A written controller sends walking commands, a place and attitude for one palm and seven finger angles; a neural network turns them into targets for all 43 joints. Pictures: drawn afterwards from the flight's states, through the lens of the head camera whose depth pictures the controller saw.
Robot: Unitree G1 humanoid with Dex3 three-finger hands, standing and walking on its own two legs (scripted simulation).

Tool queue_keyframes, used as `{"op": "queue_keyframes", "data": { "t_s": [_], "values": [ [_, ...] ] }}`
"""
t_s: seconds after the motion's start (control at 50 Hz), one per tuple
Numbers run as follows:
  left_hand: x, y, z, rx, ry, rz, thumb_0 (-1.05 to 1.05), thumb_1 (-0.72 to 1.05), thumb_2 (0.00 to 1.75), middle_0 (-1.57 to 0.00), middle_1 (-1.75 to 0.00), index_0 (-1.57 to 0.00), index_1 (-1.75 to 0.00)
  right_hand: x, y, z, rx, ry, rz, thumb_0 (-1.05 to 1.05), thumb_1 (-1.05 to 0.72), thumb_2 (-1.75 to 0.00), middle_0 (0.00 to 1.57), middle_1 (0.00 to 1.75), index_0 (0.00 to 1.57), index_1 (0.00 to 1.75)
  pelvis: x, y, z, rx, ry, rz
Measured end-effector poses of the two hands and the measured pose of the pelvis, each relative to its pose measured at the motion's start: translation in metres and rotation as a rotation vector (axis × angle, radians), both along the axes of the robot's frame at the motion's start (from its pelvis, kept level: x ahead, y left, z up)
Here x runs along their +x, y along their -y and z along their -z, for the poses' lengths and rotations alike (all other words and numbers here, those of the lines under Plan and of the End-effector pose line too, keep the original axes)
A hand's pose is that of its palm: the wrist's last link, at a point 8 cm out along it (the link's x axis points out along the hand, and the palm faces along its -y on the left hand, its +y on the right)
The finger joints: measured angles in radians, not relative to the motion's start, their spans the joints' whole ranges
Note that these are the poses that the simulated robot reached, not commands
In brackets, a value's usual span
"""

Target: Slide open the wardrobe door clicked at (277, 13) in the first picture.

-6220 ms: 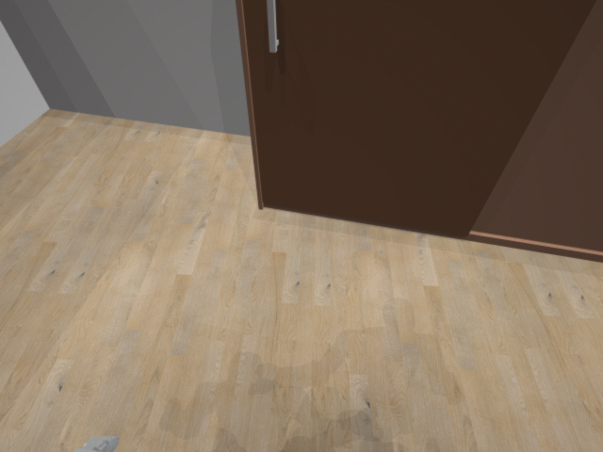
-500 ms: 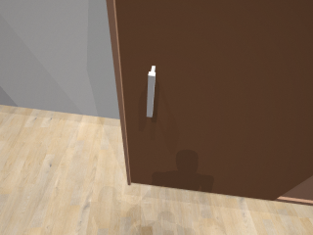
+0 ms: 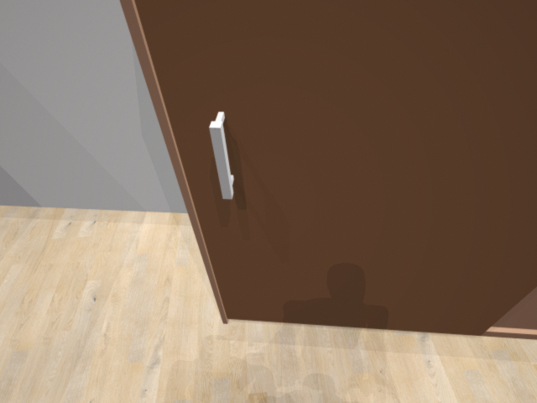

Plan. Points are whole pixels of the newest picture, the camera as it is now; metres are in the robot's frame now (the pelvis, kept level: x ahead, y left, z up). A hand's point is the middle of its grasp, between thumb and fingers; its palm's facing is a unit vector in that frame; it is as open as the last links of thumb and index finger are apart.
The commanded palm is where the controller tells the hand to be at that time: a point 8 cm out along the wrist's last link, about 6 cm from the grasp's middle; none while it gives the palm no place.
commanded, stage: come to a stop and stand still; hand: left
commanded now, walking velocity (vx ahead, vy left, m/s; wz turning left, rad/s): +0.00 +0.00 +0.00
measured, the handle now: (224, 157) +0.53 +0.10 +0.09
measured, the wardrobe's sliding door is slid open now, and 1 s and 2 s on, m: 0.00 0.00 0.00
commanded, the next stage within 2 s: look again from close up in 0.26 s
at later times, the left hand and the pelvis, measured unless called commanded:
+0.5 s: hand out of the picture +0.00 +0.18 -0.17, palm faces +0.03 -0.98 -0.19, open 7.4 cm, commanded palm none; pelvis +0.00 +0.00 +0.01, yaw +0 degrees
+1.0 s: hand out of the picture +0.03 +0.22 -0.16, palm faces +0.02 -0.97 -0.24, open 7.4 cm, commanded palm none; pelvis +0.00 +0.02 +0.01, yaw +0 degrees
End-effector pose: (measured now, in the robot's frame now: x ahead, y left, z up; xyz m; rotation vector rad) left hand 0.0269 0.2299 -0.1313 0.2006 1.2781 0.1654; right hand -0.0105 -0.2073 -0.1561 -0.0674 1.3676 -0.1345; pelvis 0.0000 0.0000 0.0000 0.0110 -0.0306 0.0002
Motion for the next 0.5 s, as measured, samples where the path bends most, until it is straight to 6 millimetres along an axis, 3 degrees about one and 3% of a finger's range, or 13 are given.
{"op": "queue_keyframes", "data": {
  "t_s": [0.26, 0.5],
  "values": [
    [-0.022, 0.008, 0.005, -0.035, -0.051, -0.032, 0.01, 0.91, 0.89, -0.2, -0.3, -0.2, -0.3, 0.0, 0.015, -0.01, -0.04, -0.023, -0.024, 0.01, -0.91, -0.9, 0.2, 0.3, 0.19, 0.3, 0.0, 0.005, -0.003, 0.0, -0.004, -0.005],
    [-0.034, 0.002, 0.008, -0.05, -0.096, -0.042, 0.01, 0.91, 0.89, -0.2, -0.3, -0.2, -0.3, 0.014, 0.015, -0.016, -0.067, -0.008, -0.04, 0.0, -0.91, -0.9, 0.2, 0.3, 0.19, 0.3, 0.0, -0.001, -0.005, -0.004, -0.008, -0.002]
  ]
}}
